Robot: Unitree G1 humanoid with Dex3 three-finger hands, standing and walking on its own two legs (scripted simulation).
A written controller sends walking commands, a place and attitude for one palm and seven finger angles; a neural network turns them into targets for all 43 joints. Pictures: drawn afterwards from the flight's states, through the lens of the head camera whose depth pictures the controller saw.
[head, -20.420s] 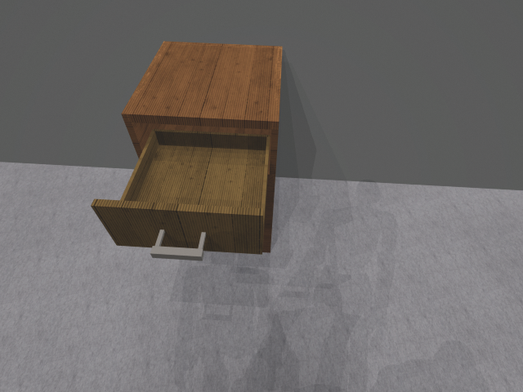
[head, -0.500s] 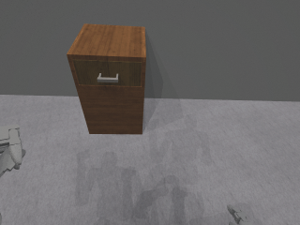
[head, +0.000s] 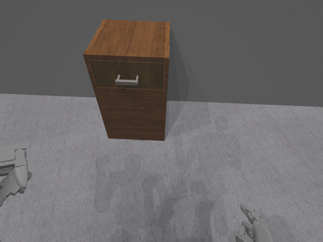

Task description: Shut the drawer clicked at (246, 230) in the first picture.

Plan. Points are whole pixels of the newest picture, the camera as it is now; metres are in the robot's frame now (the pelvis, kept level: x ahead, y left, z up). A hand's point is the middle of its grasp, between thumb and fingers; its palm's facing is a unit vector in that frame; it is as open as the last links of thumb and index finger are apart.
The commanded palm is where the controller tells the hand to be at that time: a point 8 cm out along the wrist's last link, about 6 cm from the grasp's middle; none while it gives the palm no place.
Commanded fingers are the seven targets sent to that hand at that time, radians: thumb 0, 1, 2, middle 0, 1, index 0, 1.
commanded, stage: stop stepping back and stand still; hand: left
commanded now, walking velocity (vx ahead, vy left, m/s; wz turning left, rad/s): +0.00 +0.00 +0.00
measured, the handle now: (127, 79) +0.91 +0.23 -0.17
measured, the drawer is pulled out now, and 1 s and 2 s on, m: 0.00 0.00 0.00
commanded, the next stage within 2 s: let the arm hang, fingers relaxed in 0.38 s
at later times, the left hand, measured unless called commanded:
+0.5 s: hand (38, 164) +0.22 +0.24 +0.15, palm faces +0.29 -0.82 -0.50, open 3.2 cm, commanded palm none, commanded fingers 0.00 0.90 0.90 -1.32 -1.51 -1.32 -1.51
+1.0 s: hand out of the picture -0.02 +0.22 -0.16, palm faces +0.02 -0.97 -0.24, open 4.7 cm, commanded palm none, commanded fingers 0.00 0.90 0.90 -0.32 -0.43 -0.32 -0.43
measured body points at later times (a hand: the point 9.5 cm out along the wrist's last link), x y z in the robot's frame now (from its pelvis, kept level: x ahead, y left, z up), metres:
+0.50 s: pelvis +0.02 +0.01 +0.01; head +0.05 +0.01 +0.46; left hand +0.20 +0.29 +0.18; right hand +0.19 -0.22 -0.08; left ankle +0.03 +0.12 -0.73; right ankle -0.01 -0.09 -0.73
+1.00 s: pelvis +0.00 +0.02 +0.01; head +0.03 +0.03 +0.46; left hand -0.02 +0.27 -0.14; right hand +0.01 -0.21 -0.15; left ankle +0.03 +0.12 -0.73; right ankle -0.01 -0.09 -0.73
